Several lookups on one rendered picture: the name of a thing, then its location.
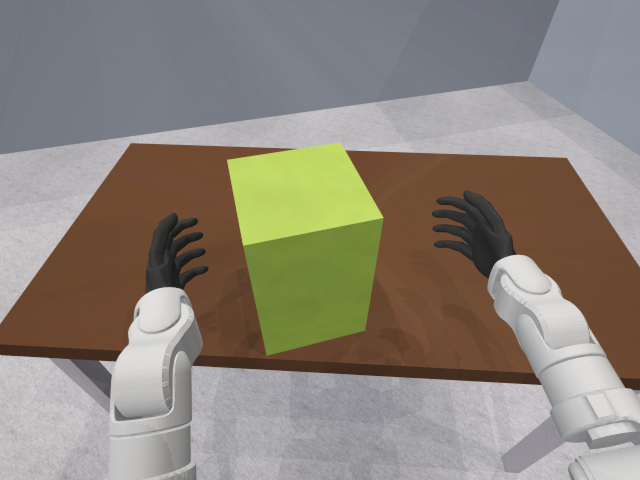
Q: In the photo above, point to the robot right forearm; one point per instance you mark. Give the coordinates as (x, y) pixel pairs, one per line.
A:
(589, 402)

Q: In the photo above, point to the carton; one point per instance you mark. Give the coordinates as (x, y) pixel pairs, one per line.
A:
(311, 233)

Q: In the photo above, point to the robot left forearm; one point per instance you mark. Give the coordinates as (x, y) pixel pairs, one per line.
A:
(151, 391)

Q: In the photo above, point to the robot left hand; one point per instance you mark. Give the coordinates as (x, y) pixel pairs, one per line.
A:
(163, 266)

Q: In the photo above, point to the robot right hand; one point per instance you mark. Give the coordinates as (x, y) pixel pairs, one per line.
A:
(488, 240)

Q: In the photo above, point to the table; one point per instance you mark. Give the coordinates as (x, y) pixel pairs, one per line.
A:
(430, 314)

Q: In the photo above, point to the robot right upper arm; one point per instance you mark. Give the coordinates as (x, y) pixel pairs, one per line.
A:
(617, 464)

